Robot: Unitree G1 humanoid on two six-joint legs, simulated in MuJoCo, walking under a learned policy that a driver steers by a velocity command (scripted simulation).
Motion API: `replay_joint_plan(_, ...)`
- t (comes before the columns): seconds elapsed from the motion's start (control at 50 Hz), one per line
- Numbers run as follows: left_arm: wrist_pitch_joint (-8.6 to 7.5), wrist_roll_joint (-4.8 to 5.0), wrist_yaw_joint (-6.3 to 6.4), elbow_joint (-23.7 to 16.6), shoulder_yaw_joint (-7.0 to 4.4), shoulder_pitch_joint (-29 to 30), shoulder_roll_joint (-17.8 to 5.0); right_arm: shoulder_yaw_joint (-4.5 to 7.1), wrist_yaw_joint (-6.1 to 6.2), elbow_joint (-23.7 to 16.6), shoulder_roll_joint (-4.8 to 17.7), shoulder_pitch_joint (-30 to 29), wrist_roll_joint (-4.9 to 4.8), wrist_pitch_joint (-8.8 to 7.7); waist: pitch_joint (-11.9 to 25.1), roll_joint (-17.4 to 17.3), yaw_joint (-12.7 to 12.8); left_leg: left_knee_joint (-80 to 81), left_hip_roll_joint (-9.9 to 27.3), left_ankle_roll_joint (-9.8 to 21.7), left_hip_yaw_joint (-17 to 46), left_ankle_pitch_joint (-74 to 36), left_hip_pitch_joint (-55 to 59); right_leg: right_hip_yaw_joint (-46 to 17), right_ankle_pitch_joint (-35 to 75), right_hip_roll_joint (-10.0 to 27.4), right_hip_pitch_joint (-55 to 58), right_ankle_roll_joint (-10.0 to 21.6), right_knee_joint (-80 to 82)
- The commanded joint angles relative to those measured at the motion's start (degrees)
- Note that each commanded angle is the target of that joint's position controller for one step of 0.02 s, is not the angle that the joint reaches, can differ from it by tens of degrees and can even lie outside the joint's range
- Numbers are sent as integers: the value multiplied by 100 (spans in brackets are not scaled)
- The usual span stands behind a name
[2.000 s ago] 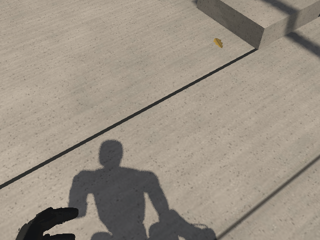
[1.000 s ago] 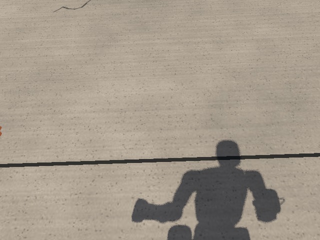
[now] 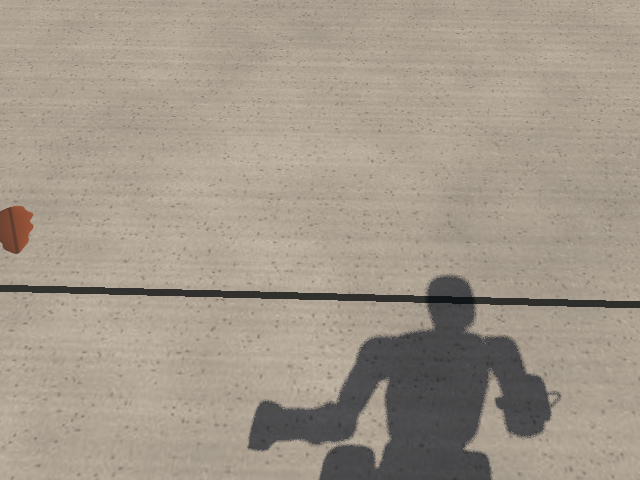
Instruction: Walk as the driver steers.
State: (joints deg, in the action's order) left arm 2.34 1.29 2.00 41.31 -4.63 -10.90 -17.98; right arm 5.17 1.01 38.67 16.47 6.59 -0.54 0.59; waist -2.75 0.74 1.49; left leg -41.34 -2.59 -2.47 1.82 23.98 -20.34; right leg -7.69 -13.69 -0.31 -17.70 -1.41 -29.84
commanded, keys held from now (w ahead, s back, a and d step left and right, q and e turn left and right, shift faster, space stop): e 0.14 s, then no key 0.04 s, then w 0.46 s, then w+q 0.36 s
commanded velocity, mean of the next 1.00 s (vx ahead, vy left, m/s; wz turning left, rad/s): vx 0.29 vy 0.00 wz -0.09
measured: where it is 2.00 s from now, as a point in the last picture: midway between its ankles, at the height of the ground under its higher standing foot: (366, 405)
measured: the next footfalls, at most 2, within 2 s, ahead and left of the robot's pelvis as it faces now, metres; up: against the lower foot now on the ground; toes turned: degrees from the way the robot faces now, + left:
left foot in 0.04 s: +0.04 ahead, +0.12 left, +0.00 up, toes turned -5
right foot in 0.52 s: +0.05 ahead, -0.14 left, +0.00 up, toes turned -12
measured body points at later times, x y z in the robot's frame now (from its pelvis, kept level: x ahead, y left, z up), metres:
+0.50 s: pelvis +0.03 -0.02 +0.01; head +0.04 -0.03 +0.46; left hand +0.25 +0.20 -0.08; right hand +0.03 -0.31 -0.11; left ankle +0.00 +0.12 -0.74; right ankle +0.01 -0.13 -0.73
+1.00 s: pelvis +0.25 -0.05 -0.02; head +0.30 -0.06 +0.42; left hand +0.26 +0.24 -0.14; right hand +0.48 -0.29 -0.10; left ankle +0.39 +0.03 -0.74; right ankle +0.02 -0.13 -0.72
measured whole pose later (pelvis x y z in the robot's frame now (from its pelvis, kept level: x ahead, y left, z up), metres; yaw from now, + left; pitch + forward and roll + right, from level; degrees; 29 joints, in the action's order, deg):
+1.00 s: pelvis +0.25 -0.05 -0.02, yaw -2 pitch +3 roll +0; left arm -2.5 0.0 1.6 47.2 -3.1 -23.5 -17.0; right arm 2.1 -4.2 36.3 15.5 1.9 -1.4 -3.7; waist -2.8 -0.8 3.3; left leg -31.7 -2.5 6.3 -3.4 2.4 -31.2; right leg 9.2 -29.3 1.8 6.8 -0.3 -26.0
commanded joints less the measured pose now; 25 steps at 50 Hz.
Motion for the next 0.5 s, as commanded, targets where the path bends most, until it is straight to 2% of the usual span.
replay_joint_plan(0.02, 39, 97, 18, -554, -228, 490, -859, 108, -90, -236, 304, 501, -23, -116, 870, 908, -316, 1715, -150, 41, -227, -1180, 866, -1328, 1202, 857, 361, 932, 423)
replay_joint_plan(0.04, 30, 65, 21, -558, -181, 345, -665, 188, -59, -203, 528, 676, 27, -106, 873, 531, -286, 2027, 284, 206, 120, -1431, 1484, -1159, 232, 582, -202, 639, 15)
replay_joint_plan(0.06, 12, -92, -17, -533, -69, 8, -209, 283, 29, -318, 1028, 785, 141, -65, 915, -1061, -107, 2285, 1773, 742, 1631, -2195, 2038, -325, -1595, -179, -1204, 185, -1592)
replay_joint_plan(0.08, -75, -56, 16, -729, -191, 53, -549, 305, -37, -398, 1289, 635, 365, -100, 684, -1862, -65, 2615, 2706, 1643, 2992, -2279, 1224, -139, -2530, -387, -1837, -7, -2717)
replay_joint_plan(0.1, -91, -37, 31, -608, -327, 53, -966, 210, -43, -554, 974, 329, 366, -180, 449, -1132, -21, 2717, 2542, 1797, 2688, -1872, 988, -336, -2151, -114, -1817, -58, -3589)
replay_joint_plan(0.12, -47, 0, 36, -467, -393, -8, -1055, 132, -28, -563, 710, -11, 288, -222, 245, -778, 119, 2647, 2162, 1543, 1985, -1618, 821, -287, -1688, -71, -1869, -97, -3873)
replay_joint_plan(0.14, 22, -6, 67, -315, -393, -159, -938, 93, 5, -634, 598, -204, 205, -239, 216, -643, 166, 2625, 1833, 1333, 1474, -1436, 872, -199, -1315, -23, -1898, -179, -4022)
replay_joint_plan(0.16, 54, -33, 70, -307, -364, -137, -817, 64, 44, -604, 539, -206, 143, -249, 172, -666, 92, 2577, 1712, 1325, 1225, -1764, 893, -184, -1018, -26, -1913, -268, -4169)
replay_joint_plan(0.18, 50, -35, 58, -344, -332, -76, -699, 32, 82, -568, 504, -69, 145, -246, 226, -665, 26, 2560, 1602, 1364, 965, -2118, 891, -103, -852, -79, -1804, -334, -4236)
replay_joint_plan(0.22, 0, -7, 8, -480, -247, 103, -511, 30, 135, -425, 488, 433, 128, -234, 445, -779, -191, 2801, 1564, 1432, 906, -928, 1428, 76, -546, -25, -1997, -387, -3722)
replay_joint_plan(0.26, -65, -19, -29, -609, -172, 397, -421, 62, 153, -295, 594, 789, 73, -248, 405, -871, -412, 3076, 1734, 1491, 1198, 68, 1872, 121, -537, 59, -2227, -384, -3101)
replay_joint_plan(0.34, -246, -72, -141, -651, -33, 566, -231, 127, 91, -143, 803, 890, 6, -319, 238, -845, -465, 3313, 1832, 1485, 1022, 18, 1757, 592, -661, 312, -1651, -193, -1801)
replay_joint_plan(0.4, -374, -23, -229, -621, 13, 562, -214, 165, -2, -19, 925, 996, -62, -357, 79, -898, -495, 3294, 1775, 1494, 762, -93, 1325, 915, -843, 258, -891, 26, -934)
replay_joint_plan(0.44, -440, 14, -280, -569, 12, 413, -241, 174, -73, 65, 990, 1026, -137, -341, 44, -870, -384, 3167, 1791, 1513, 724, -10, 1081, 1050, -636, 172, -333, 213, -259)
replay_joint_plan(0.46, -466, 17, -300, -465, 10, 180, -217, 161, -100, 88, 981, 942, -183, -318, 64, -799, -211, 2990, 1737, 1461, 627, 35, 829, 1165, -225, 88, 187, 319, 252)
replay_joint_plan(0.48, -475, 8, -303, -299, -14, -169, -240, 122, -122, 118, 881, 922, -189, -306, 152, -692, -33, 2686, 1615, 1365, 502, 16, 478, 1254, -17, -47, 864, 401, 565)
replay_joint_plan(0.5, -476, 29, -272, -121, -76, -724, -371, 24, -144, 141, 621, 875, -135, -326, 396, -571, 221, 2141, 1428, 1158, 270, -140, -51, 1033, -28, 45, 1794, 505, 595)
